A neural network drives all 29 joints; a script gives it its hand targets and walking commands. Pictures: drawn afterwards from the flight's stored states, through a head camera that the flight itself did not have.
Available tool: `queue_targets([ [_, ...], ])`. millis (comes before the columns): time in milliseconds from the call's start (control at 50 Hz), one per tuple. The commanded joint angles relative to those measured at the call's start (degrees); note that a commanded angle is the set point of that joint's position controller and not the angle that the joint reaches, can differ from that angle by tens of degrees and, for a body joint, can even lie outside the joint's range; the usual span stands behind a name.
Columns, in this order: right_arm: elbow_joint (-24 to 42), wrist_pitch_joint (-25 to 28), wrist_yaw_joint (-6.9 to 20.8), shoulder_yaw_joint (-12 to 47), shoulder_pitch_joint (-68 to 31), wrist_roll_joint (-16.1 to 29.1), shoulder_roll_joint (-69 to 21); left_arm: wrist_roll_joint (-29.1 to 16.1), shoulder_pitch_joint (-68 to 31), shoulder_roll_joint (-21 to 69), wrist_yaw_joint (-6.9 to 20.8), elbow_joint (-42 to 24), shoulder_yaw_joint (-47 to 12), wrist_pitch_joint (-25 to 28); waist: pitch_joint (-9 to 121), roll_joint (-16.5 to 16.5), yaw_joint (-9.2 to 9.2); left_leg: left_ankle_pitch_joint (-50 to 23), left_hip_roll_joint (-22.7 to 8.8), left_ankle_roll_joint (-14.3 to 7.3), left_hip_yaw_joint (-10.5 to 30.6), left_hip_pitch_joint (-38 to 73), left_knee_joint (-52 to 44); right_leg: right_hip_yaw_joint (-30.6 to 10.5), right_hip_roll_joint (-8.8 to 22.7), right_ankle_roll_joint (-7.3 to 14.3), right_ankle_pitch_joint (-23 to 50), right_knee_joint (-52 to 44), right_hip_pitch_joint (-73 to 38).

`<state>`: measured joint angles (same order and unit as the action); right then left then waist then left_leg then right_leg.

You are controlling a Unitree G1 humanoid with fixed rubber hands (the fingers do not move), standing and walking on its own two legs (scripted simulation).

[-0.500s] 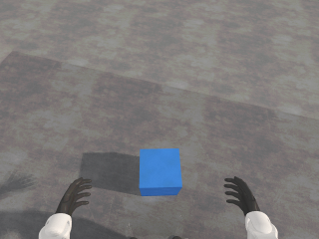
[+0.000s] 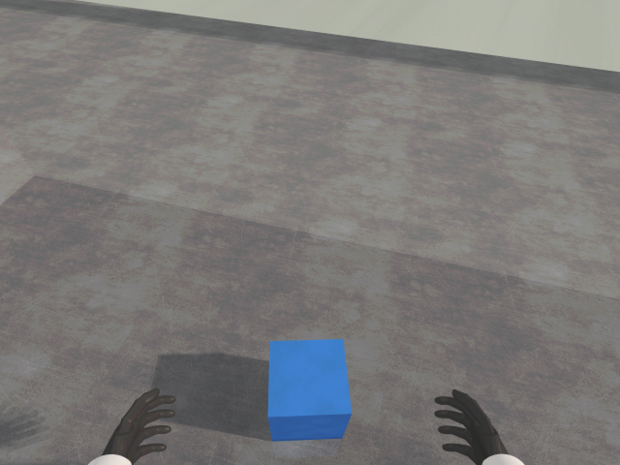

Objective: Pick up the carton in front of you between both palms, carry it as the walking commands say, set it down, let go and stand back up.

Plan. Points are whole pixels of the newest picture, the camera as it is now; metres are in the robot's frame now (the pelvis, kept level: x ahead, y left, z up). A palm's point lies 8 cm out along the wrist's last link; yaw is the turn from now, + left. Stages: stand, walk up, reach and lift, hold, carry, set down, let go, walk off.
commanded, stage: let go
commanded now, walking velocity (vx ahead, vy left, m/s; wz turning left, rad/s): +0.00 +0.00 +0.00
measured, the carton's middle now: (307, 391) +0.43 -0.02 -0.65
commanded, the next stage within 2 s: stand in 0.04 s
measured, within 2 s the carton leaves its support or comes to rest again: neither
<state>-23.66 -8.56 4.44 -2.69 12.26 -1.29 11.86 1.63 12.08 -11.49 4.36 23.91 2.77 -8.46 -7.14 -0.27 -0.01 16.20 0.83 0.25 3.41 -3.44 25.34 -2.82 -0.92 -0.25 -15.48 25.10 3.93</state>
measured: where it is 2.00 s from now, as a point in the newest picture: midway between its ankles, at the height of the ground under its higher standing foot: outside the picture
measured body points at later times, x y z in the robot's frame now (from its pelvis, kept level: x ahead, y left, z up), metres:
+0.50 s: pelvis +0.02 +0.00 +0.00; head +0.03 +0.00 +0.45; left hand +0.16 +0.29 -0.10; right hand +0.16 -0.29 -0.10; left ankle -0.02 +0.12 -0.74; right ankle -0.01 -0.12 -0.74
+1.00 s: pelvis +0.00 +0.00 +0.00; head +0.00 +0.00 +0.45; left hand +0.12 +0.30 -0.11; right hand +0.13 -0.30 -0.10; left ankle -0.02 +0.12 -0.74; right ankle -0.01 -0.12 -0.74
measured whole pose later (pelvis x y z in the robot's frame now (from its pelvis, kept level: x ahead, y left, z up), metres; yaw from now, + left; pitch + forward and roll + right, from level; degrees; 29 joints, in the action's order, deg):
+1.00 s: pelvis +0.00 +0.00 +0.00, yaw +1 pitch -2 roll +0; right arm -49.1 0.2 -1.1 -1.0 10.5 -1.7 20.6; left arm 1.8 8.9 -20.6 -1.1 51.2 1.1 0.2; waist -0.9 0.1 -0.4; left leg 15.4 0.8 0.2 3.5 -7.5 24.6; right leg -1.7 -0.4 -0.4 -14.8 24.0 7.5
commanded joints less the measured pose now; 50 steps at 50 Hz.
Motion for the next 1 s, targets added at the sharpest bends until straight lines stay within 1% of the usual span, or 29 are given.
queue_targets([
  [0,5.58,0.97,-0.22,-1.66,-2.04,0.05,5.37,0.06,-2.36,-5.44,-0.07,-5.54,1.79,0.97,4.3,0.14,0.04,-12.76,1.86,0.75,-2.85,-1.96,-3.94,2.69,-1.97,-0.69,13.27,-3.1,-1.53],
  [20,2.54,2.79,-1.38,-2.1,1.94,1.26,5.82,0.67,-3.19,-6.88,-1.57,-9.32,1.21,-2.04,7.72,-1.76,0.18,-12.99,3.55,1.6,-3.11,-1.69,-1.95,2.35,-1.98,-0.27,16.7,-1.41,-3.55],
  [40,-3.61,4.45,-3.93,-2.51,-3.2,-0.67,12.6,0.0,-2.89,-13.59,-4.58,1.83,2.9,1.82,5.48,2.59,-1.48,-12.58,-2.02,1.83,-1.61,-8.17,0.17,1.34,2.26,-1.43,12.36,-0.71,5.81],
  [60,-3.84,5.23,-4.8,-2.76,-2.11,-0.95,12.24,0.53,-1.53,-13.81,-5.48,2.82,2.75,3.52,6.6,2.78,-0.82,-10.37,-2.05,1.54,-0.72,-7.13,0.75,0.05,2.45,-1.25,9.33,-1.01,6.31],
  [80,-4.84,5.79,-5.0,-2.39,-2.18,-1.18,11.94,0.68,-2.14,-12.8,-5.48,3.65,2.3,4.56,7.06,1.83,-0.42,-7.09,-2.14,1.43,-0.21,-7.76,0.45,-0.9,2.85,-1.02,4.56,-1.37,7.65],
  [100,-5.82,6.28,-5.04,-2.18,-2.08,-1.36,11.72,0.82,-2.66,-12.32,-5.44,4.46,2.07,5.34,6.91,0.98,-0.23,-4.51,-2.29,1.11,0.34,-8.22,0.03,-1.53,2.96,-0.74,1.5,-1.8,8.54],
  [120,-6.64,6.61,-5.18,-2.04,-2.36,-1.38,11.48,0.74,-3.24,-11.79,-5.37,5.29,1.96,5.95,6.81,0.36,-0.19,-3.82,-2.52,0.84,0.75,-8.84,0.03,-1.58,2.92,-0.46,0.53,-1.62,9.19],
  [140,-7.31,6.94,-5.0,-1.95,-2.93,-1.29,11.84,0.72,-3.74,-12.07,-5.08,6.18,1.82,6.42,7.85,-0.09,-0.27,-4.6,-2.77,0.58,0.99,-8.86,0.19,-1.6,2.91,-0.41,1.95,-1.3,8.6],
  [180,-8.48,7.46,-4.9,-1.89,-3.2,-1.13,12.48,0.66,-3.78,-12.68,-4.9,7.9,1.74,7.05,9.35,0.17,-0.25,-8.58,-3.32,0.31,1.39,-8.58,0.73,-1.61,3.2,-0.24,6.64,-0.36,7.5],
  [260,-10.91,8.07,-5.22,-1.84,-2.8,-1.07,13.8,0.64,-3.39,-14.01,-5.18,10.86,1.6,7.82,10.96,-0.25,-0.12,-15.38,-3.98,0.06,1.92,-7.15,1.4,-1.77,3.74,0.09,13.55,0.79,5.81],
  [320,-12.57,8.34,-5.55,-1.8,-2.4,-1.05,14.61,0.64,-3.18,-14.85,-5.53,12.88,1.43,8.19,11.09,-0.37,-0.01,-18.08,-4.29,-0.16,2.33,-6.16,1.39,-1.88,4.0,0.3,16.06,0.92,5.13],
  [440,-14.93,8.6,-5.85,-1.56,-2.1,-0.81,15.79,0.54,-3.36,-15.86,-5.82,15.88,1.02,8.59,10.61,-0.3,-0.03,-20.59,-4.62,-0.36,2.69,-5.18,0.79,-2.01,4.44,0.44,18.55,0.53,4.07],
  [600,-17.21,8.87,-6.0,-1.07,-2.27,-0.59,16.33,0.35,-4.01,-16.42,-5.89,18.77,0.62,8.87,10.09,0.03,-0.16,-20.58,-4.82,-0.47,2.99,-4.74,-0.42,-2.21,4.92,0.55,18.57,-0.49,3.17],
  [980,-22.92,9.45,-5.78,-0.21,-3.3,-0.39,17.75,0.09,-5.2,-18.06,-5.59,24.78,0.14,9.33,7.65,0.08,-0.4,-13.87,-5.39,-1.03,4.07,-5.3,-4.4,-3.25,5.83,0.99,12.49,-4.51,2.9],
])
